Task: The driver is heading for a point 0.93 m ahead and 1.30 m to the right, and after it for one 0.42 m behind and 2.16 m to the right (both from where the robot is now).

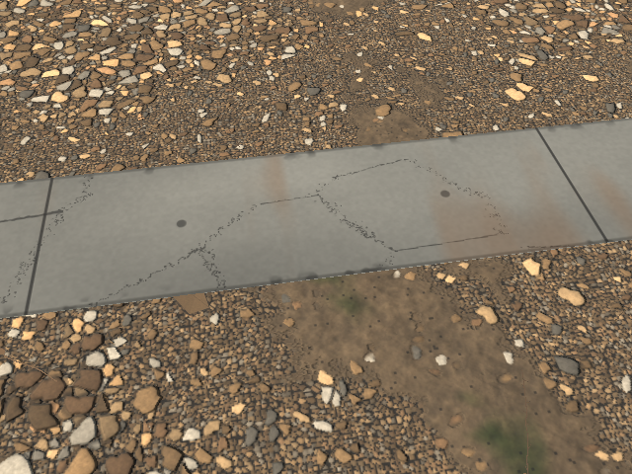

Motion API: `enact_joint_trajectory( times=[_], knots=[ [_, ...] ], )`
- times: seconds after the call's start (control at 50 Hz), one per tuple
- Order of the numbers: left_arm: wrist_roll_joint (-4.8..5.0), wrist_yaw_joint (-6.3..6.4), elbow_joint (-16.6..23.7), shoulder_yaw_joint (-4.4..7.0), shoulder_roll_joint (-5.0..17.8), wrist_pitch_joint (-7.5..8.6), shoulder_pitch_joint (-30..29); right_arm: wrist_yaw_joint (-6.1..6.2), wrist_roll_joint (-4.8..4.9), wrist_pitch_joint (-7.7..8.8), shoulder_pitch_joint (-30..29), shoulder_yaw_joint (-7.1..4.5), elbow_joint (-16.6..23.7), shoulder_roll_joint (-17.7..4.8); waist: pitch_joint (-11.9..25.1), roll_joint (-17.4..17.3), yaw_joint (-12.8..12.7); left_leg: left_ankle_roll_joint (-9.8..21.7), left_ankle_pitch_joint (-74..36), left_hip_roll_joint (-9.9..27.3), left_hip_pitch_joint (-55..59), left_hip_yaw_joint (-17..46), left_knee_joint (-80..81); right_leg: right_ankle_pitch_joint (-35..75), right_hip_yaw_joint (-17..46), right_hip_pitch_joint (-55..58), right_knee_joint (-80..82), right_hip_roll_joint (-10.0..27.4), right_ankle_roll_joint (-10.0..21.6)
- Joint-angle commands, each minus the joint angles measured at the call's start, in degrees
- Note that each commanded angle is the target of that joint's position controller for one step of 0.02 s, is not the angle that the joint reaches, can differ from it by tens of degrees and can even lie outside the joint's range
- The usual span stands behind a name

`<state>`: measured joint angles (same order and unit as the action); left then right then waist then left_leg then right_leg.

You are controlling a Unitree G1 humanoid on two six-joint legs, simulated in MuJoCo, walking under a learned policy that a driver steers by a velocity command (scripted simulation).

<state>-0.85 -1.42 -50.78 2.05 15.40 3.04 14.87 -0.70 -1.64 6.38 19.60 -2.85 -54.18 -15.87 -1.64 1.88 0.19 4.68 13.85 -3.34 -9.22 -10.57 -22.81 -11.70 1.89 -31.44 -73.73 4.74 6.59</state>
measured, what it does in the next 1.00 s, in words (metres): walks ahead, turning right: right foot, then left foot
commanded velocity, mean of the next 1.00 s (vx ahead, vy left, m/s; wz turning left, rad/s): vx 0.30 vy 0.00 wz -0.90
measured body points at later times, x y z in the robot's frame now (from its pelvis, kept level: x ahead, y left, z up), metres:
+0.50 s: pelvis +0.31 -0.02 -0.01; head +0.37 -0.04 +0.43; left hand +0.47 +0.24 -0.13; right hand +0.42 -0.31 -0.11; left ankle +0.46 +0.14 -0.66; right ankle +0.38 -0.05 -0.74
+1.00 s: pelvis +0.45 +0.02 +0.01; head +0.47 +0.02 +0.46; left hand +0.77 +0.10 -0.10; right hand +0.30 -0.28 -0.06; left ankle +0.54 +0.08 -0.74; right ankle +0.35 -0.06 -0.65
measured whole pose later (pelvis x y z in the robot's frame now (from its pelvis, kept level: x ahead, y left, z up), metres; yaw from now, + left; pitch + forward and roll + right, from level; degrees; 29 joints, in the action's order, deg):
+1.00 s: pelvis +0.45 +0.02 +0.01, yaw -54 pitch +1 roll -1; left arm -2.4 -3.7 -39.7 5.1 22.1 -2.6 13.9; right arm 1.9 -1.3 -0.4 10.9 -1.5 -39.0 -19.5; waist -0.1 2.2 -0.3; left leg 1.5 10.6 -1.4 -11.2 1.3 -21.1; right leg -16.7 8.2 -31.6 -64.6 -6.8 -0.3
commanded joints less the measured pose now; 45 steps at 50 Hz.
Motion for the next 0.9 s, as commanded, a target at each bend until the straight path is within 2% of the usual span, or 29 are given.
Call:
enact_joint_trajectory(
  times=[0.02, 0.04, 0.06, 0.1, 0.12, 0.16, 0.18, 0.2, 0.22, 0.24, 0.26, 0.28, 0.3, 0.32, 0.34, 0.36, 0.38, 0.42, 0.46, 0.54, 0.6, 0.7, 0.76, 0.8, 0.82, 0.84, 0.86, 0.88, 0.9],
  knots=[
    [-0.47, -1.25, 4.7, -0.22, -0.2, -1.62, -1.9, -0.17, 1.11, 2.15, -0.1, 0.21, 1.5, -1.0, -5.4, -3.7, -2.4, -0.5, -17.3, 15.1, -2.4, 7.1, 16.1, 5.2, -0.6, -7.8, 3.0, 3.6, -1.1],
    [-0.1, -1.26, 5.4, -0.4, -0.8, -1.68, -3.3, -0.09, 0.75, 2.26, -1.0, 0.43, 1.7, -0.7, -5.9, -3.7, -3.0, -1.7, -30.7, 12.6, -3.7, 1.8, 15.1, 8.1, -3.3, -6.8, 6.2, 1.9, -1.4],
    [-0.13, -1.35, 6.9, -0.93, -1.9, -1.37, -5.0, -0.14, 0.78, 2.65, -1.0, 0.51, 1.8, -1.3, -6.9, -5.3, -3.5, -2.0, -40.9, 12.3, -5.6, -1.4, 13.6, 11.3, -5.5, -4.8, 12.3, 1.2, -1.6],
    [-0.27, -1.98, 7.6, -1.46, -2.1, -0.47, -8.9, 0.66, 1.74, 2.88, -0.2, 0.7, 1.5, -1.7, -8.0, -3.1, -2.5, -3.0, -44.1, 9.5, -5.7, -5.7, 10.9, 19.0, -11.4, 0.8, 28.0, -2.7, -1.8],
    [-0.32, -2.42, 7.3, -1.41, -1.7, -0.16, -9.1, 1.39, 1.97, 2.94, 0.8, 0.42, 1.6, -3.3, -6.4, -2.9, -2.1, -3.4, -46.0, 9.5, -3.4, -6.2, 8.6, 23.1, -14.0, 4.0, 33.4, -5.0, -1.7],
    [-1.25, -2.81, 5.2, -0.58, 0.6, -0.13, -2.6, 2.8, 2.76, 2.64, 0.4, -0.51, 2.9, -7.5, -0.6, -6.3, -4.6, -4.7, -58.9, 11.5, 1.0, -6.0, -1.2, 23.9, -15.9, 13.1, 36.9, -9.5, -0.1],
    [-1.61, -2.51, 3.9, 0.34, 2.8, -0.2, 3.6, 3.24, 2.98, 1.89, -0.8, -1.04, 3.6, -8.9, 3.3, -7.7, -7.5, -5.3, -62.8, 13.2, 1.3, -5.2, -9.6, 21.1, -14.8, 19.7, 36.6, -11.1, 1.3],
    [-1.85, -1.8, 1.8, 1.71, 5.5, -0.17, 12.4, 3.37, 2.87, 1.0, -2.9, -1.5, 4.5, -9.8, 7.8, -8.2, -11.6, -5.6, -60.7, 14.6, -0.5, -3.9, -21.8, 19.4, -11.5, 28.3, 36.7, -11.5, 3.4],
    [-1.47, -0.58, -0.3, 3.24, 8.0, 0.1, 19.8, 3.1, 3.02, -0.05, -5.9, -2.0, 5.2, -9.8, 10.3, -5.3, -15.6, -6.0, -43.0, 12.3, -3.2, -3.4, -40.2, 23.2, -7.2, 34.6, 41.9, -9.3, 5.9],
    [0.17, 1.0, 0.1, 4.48, 11.1, 0.03, 15.1, 2.29, 2.53, -0.96, -5.3, -1.66, 5.4, -5.5, 5.4, 6.0, -12.0, -7.0, 14.3, 1.1, -14.7, -4.1, -60.1, 48.7, 1.2, 37.7, 44.8, -3.1, 7.6],
    [-1.09, 0.71, 2.2, 5.4, 17.3, -0.33, 11.8, 2.98, 2.04, -1.48, 5.5, -0.5, 8.9, -1.9, 13.1, 6.9, -3.1, -9.1, 22.7, -0.8, -26.4, 4.1, -76.1, 91.9, 21.4, 47.8, 38.0, 10.2, 18.0],
    [-0.07, 0.58, 4.9, 6.07, 17.5, -0.77, 10.2, 3.32, 1.17, -1.72, 5.9, 0.18, 10.4, -2.6, 23.1, 0.2, -4.2, -9.0, 17.7, 1.6, -29.9, 13.4, -77.0, 81.9, 30.7, 52.3, 43.3, 14.7, 22.5],
    [0.16, 1.7, 7.8, 5.86, 14.6, -1.8, 3.6, 3.3, 1.26, -2.03, 6.0, 0.7, 11.0, -3.1, 20.9, -1.7, -2.0, -8.3, 14.8, 3.1, -31.7, 15.4, -73.5, 52.2, 35.8, 45.2, 50.1, 14.7, 23.6],
    [0.85, 2.2, 8.4, 4.52, 9.6, -2.34, 0.9, 3.1, -0.5, -2.55, 0.5, 0.08, 11.2, -5.5, 13.4, -8.6, -1.0, -8.4, 14.0, 5.4, -31.4, 15.7, -66.8, 36.1, 33.7, 35.5, 54.4, 10.5, 20.3],
    [1.02, 2.47, 8.3, 3.84, 7.8, -2.4, -0.2, 2.93, -1.22, -3.39, -2.3, -0.16, 12.1, -5.4, 8.7, -9.4, 0.2, -8.6, 13.8, 6.1, -29.5, 15.8, -61.8, 33.9, 29.8, 28.3, 55.9, 7.4, 17.9],
    [1.06, 2.43, 7.9, 3.57, 7.2, -2.29, 0.4, 2.99, -1.49, -4.82, -3.2, -0.2, 12.7, -5.4, 5.9, -9.3, 1.0, -9.1, 13.0, 7.0, -26.4, 15.5, -56.6, 37.8, 26.2, 22.3, 55.9, 5.8, 15.8],
    [1.03, 2.24, 7.5, 3.65, 7.6, -2.07, 1.6, 3.15, -1.5, -6.11, -4.8, -0.07, 13.6, -4.9, 5.1, -9.6, 1.1, -9.4, 12.6, 7.6, -23.9, 15.2, -52.3, 41.0, 23.4, 18.3, 55.3, 3.7, 13.8],
    [0.42, 1.97, 7.8, 4.5, 10.1, -1.8, 2.3, 3.27, -1.16, -7.15, -6.1, 0.56, 14.9, -3.1, 7.4, -8.2, 0.9, -9.6, 9.1, 7.6, -21.7, 14.6, -46.8, 45.0, 20.6, 16.8, 53.4, 0.3, 10.4],
    [0.49, 2.21, 8.7, 5.07, 11.2, -2.29, 2.5, 3.12, -0.72, -7.59, -8.2, 0.62, 16.5, -3.3, 9.6, -4.8, 0.2, -9.5, 4.7, 7.2, -23.4, 15.0, -43.3, 42.8, 20.7, 18.7, 52.0, -1.7, 6.8],
    [1.17, 2.66, 10.2, 5.72, 11.8, -4.29, 3.7, 3.04, -0.51, -8.96, -14.4, 0.33, 19.4, -4.8, 8.5, 0.5, -2.2, -9.4, 1.0, 5.5, -27.9, 17.3, -37.8, 20.6, 26.5, 21.8, 53.5, -4.3, 1.6],
    [0.8, 2.51, 10.8, 6.11, 12.2, -5.11, 4.9, 3.14, -0.1, -8.77, -17.6, 0.3, 20.3, -5.7, 5.6, 2.9, -3.8, -8.8, 1.6, 3.9, -30.6, 19.3, -32.6, 10.5, 31.5, 25.5, 54.5, -4.3, 1.4],
    [0.07, 2.01, 11.5, 6.52, 13.2, -5.27, 5.1, 3.13, 0.92, -6.99, -19.3, 0.43, 20.6, -7.0, 4.6, 5.2, -4.5, -6.5, 4.0, 0.6, -26.0, 20.4, -23.5, 16.6, 36.0, 28.5, 51.4, -3.9, 2.7],
    [-0.24, 1.48, 12.5, 6.48, 13.7, -5.42, 2.7, 3.19, 1.62, -6.2, -17.5, 0.39, 20.3, -7.9, 4.3, 5.8, -3.3, -5.6, 5.2, -1.4, -16.4, 20.3, -15.6, 20.3, 38.4, 24.6, 50.0, -4.6, 2.4],
    [-0.08, 1.25, 13.4, 6.22, 13.5, -5.41, -0.2, 3.74, 1.81, -5.99, -14.3, 0.06, 19.4, -8.8, 3.6, 6.4, -1.2, -5.7, 2.8, -1.9, -6.5, 19.7, -5.3, 15.1, 39.6, 19.3, 49.9, -6.7, -0.4],
    [0.31, 1.13, 13.5, 6.04, 13.0, -5.33, -0.7, 4.05, 1.56, -5.73, -12.0, -0.11, 18.7, -9.2, 5.1, 3.1, 0.5, -5.5, -0.6, -0.1, 2.3, 20.0, 3.1, -3.5, 37.9, 13.8, 47.9, -9.7, -2.4],
    [0.51, 1.02, 13.4, 5.2, 9.6, -5.03, 2.9, 4.52, 1.49, -5.86, -11.9, -0.88, 19.3, -12.2, 8.1, -7.4, -0.8, -3.7, 9.6, 9.7, 13.0, 28.2, 7.7, -28.2, 30.3, 4.8, 39.2, -15.0, -4.7],
    [0.46, 0.99, 14.5, 4.44, 7.5, -4.78, 3.5, 4.52, 0.81, -6.37, -10.3, -1.53, 20.7, -16.7, 10.0, -15.0, 0.2, 0.6, 26.5, 24.0, 16.1, 44.5, 12.7, -28.0, 15.7, -3.7, 22.9, -20.8, -5.9],
    [-1.91, 0.61, 15.4, 4.95, 12.8, -4.25, -1.2, 4.17, -0.21, -6.69, -11.4, -1.91, 19.6, -16.8, 4.8, -11.6, 0.6, 2.3, 31.4, 23.5, 9.2, 48.1, 15.3, -17.3, 12.4, -8.4, 17.3, -16.2, -6.1],
    [-2.32, -0.12, 15.9, 5.12, 13.8, -4.2, -2.9, 3.76, -0.03, -6.69, -12.7, -1.51, 19.2, -14.2, 2.1, -10.8, -0.4, 2.2, 29.3, 21.9, 5.8, 43.1, 14.2, -11.9, 11.2, -8.8, 14.6, -12.3, -6.3]
  ],
)
Keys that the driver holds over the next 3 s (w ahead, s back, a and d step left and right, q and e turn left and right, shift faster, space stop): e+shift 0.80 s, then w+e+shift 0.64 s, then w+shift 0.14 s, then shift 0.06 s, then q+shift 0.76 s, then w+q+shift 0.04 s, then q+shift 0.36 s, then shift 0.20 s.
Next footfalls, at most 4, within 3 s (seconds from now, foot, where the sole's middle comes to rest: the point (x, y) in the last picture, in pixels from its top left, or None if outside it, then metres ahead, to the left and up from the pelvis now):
0.24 right None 0.42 -0.06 -0.78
0.84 left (310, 446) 0.56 0.04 -0.77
1.46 right None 0.45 -0.40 -0.77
1.88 left None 0.52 -0.80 -0.78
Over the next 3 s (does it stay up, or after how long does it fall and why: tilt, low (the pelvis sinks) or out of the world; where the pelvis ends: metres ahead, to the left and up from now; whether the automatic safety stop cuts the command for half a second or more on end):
stays up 0.45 -0.83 -0.01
